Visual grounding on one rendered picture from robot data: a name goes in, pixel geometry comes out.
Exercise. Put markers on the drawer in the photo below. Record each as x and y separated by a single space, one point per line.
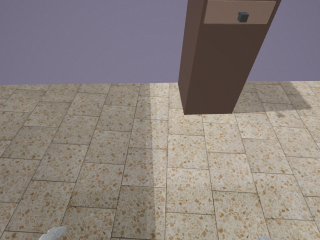
226 11

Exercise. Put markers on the left robot hand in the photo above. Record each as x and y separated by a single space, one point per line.
54 233

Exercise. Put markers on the handle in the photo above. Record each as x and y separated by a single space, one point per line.
242 17

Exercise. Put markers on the cabinet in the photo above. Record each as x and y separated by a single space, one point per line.
216 60

